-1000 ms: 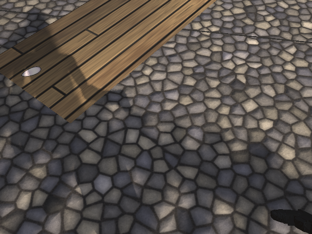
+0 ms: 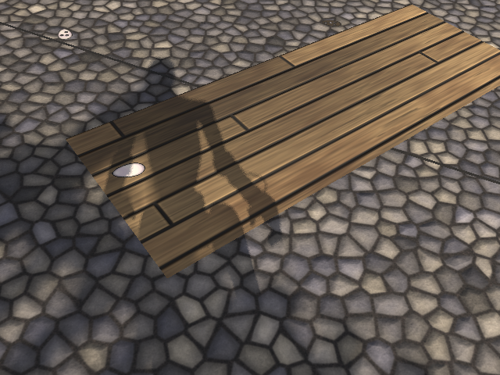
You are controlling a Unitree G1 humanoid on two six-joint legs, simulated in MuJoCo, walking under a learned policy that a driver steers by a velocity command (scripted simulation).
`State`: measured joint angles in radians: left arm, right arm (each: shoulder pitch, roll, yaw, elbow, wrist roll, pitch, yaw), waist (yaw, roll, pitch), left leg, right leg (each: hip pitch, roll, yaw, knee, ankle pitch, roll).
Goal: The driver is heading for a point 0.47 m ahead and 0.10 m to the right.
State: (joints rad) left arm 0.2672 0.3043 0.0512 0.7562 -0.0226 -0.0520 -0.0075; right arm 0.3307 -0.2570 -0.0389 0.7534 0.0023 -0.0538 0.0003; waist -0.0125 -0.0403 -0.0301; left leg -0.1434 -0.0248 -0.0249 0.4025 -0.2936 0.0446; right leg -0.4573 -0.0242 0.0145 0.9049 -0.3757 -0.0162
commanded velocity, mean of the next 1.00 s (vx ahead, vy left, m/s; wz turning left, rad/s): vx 0.31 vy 0.00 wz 0.01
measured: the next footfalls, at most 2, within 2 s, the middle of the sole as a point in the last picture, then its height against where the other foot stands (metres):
right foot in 0.30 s outside the picture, level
left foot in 0.76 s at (219, 369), level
